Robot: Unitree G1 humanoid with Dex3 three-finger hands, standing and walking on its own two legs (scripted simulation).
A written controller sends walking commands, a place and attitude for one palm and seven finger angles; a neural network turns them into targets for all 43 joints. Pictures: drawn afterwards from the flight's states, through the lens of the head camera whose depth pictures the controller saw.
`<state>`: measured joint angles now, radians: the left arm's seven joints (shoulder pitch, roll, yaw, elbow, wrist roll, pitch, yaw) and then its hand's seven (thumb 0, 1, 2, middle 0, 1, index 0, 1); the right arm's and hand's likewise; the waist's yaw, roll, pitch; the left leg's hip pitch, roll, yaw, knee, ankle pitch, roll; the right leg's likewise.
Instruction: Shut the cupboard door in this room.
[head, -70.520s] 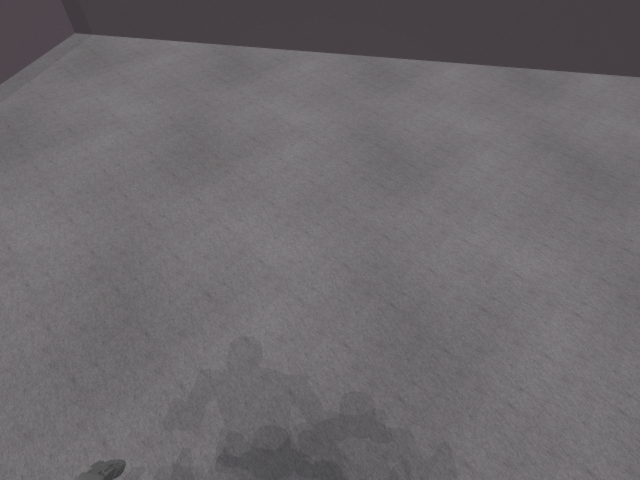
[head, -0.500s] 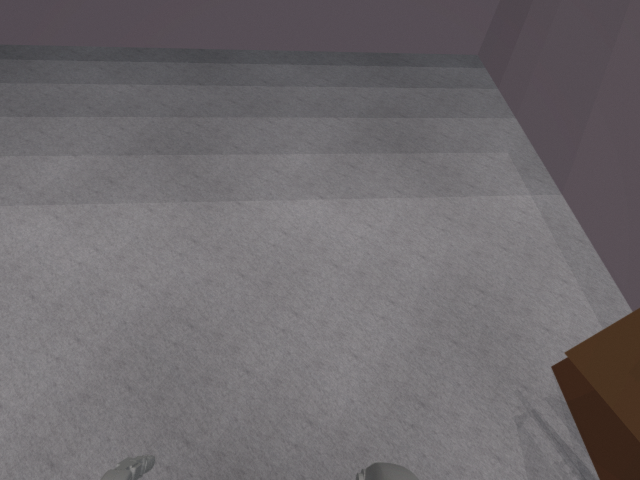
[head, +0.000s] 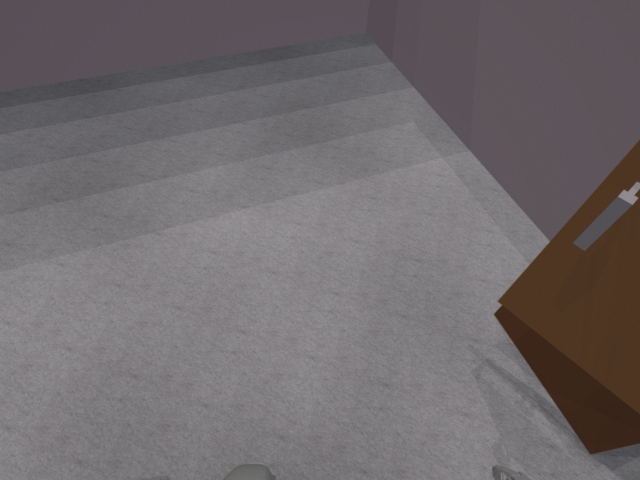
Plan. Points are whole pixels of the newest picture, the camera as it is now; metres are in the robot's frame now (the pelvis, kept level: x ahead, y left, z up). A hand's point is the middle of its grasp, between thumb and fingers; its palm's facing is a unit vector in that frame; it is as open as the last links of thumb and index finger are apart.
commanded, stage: turn to face it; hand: left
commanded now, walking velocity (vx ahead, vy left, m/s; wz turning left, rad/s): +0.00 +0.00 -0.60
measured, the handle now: (608, 216) +0.56 -0.45 -0.03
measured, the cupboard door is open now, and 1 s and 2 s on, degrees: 21 21 21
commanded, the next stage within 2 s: take the last steps up to it in 1.10 s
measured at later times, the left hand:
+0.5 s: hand (231, 431) +0.19 +0.14 -0.15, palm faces -0.31 -0.91 -0.29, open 7.4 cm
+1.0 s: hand (258, 395) +0.25 +0.12 -0.17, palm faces -0.52 -0.83 -0.21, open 7.4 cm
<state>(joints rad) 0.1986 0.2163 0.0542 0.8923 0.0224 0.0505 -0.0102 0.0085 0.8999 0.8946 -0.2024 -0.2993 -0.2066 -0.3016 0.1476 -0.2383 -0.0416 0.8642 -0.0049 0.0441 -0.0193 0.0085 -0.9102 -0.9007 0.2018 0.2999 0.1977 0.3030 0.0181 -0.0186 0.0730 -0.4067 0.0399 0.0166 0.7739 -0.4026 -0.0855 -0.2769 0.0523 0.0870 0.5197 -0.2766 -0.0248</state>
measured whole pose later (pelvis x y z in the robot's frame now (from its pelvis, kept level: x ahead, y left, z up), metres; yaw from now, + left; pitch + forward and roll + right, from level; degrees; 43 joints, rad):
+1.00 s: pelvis +0.06 -0.01 +0.01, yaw -34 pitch +2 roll -2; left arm 0.16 0.27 0.08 0.90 0.02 0.08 -0.03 0.01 0.91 0.90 -0.20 -0.30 -0.20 -0.30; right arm 0.23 -0.19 0.00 0.87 -0.03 0.01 -0.03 0.01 -0.91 -0.90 0.21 0.30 0.20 0.30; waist 0.01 -0.03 0.08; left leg -0.25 0.09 0.11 0.50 -0.27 0.00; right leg -0.45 0.01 0.00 1.06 -0.47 0.05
